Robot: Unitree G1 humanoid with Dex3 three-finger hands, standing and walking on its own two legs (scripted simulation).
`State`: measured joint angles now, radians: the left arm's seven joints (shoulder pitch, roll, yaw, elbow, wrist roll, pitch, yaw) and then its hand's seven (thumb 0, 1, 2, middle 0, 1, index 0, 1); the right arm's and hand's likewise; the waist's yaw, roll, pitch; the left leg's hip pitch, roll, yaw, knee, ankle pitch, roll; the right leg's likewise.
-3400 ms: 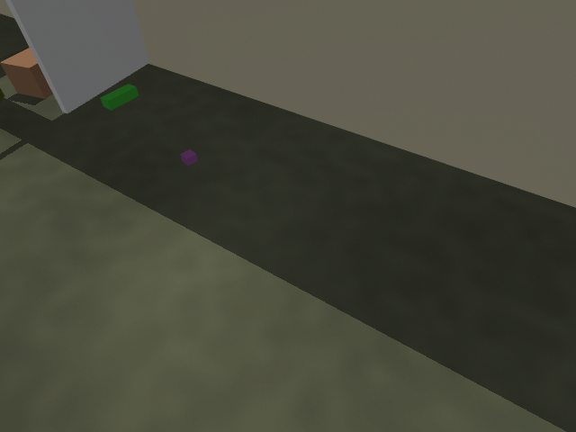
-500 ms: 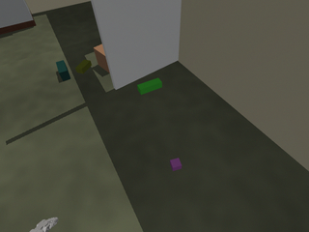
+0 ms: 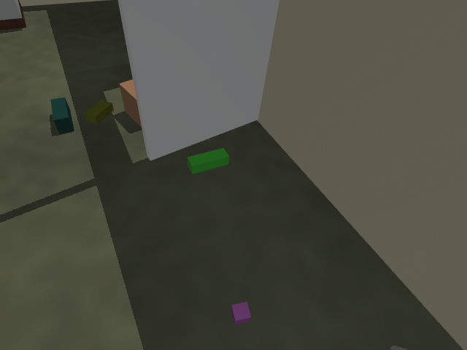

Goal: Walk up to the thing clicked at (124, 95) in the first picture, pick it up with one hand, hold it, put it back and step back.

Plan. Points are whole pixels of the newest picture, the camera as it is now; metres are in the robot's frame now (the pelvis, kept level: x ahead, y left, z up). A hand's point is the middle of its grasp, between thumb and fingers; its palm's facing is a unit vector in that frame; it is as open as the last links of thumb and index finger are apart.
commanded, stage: walk up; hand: left
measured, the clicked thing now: (208, 160) +1.26 +0.13 -0.73
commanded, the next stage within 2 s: none
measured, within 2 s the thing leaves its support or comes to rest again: neither
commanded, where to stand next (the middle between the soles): +0.86 -0.17 m, yaw +3 degrees
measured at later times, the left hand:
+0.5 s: hand (166, 267) +0.32 +0.15 -0.11, palm faces -0.01 -0.92 -0.39, open 7.3 cm
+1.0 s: hand (178, 219) +0.47 +0.15 -0.15, palm faces -0.01 -0.95 -0.32, open 7.4 cm
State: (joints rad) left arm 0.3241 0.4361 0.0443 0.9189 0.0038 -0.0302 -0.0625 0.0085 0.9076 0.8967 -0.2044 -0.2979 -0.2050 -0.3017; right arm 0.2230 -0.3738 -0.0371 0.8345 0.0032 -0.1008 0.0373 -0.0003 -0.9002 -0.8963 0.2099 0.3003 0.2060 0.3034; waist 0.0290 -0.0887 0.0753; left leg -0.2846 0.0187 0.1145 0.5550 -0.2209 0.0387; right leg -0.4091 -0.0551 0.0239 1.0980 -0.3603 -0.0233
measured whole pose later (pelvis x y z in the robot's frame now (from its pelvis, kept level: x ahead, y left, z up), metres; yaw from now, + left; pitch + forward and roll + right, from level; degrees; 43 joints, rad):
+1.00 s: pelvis +0.44 -0.13 +0.00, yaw +1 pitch -4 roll +1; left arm 0.33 0.43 0.05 0.88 0.00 -0.02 -0.06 0.01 0.91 0.90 -0.20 -0.30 -0.21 -0.30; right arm 0.27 -0.38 -0.03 0.82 0.00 -0.09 0.03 0.00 -0.90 -0.90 0.21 0.30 0.21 0.30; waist 0.02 -0.08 0.09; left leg -0.24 0.03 0.09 0.53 -0.22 0.03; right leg -0.46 -0.08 0.01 1.01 -0.35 -0.01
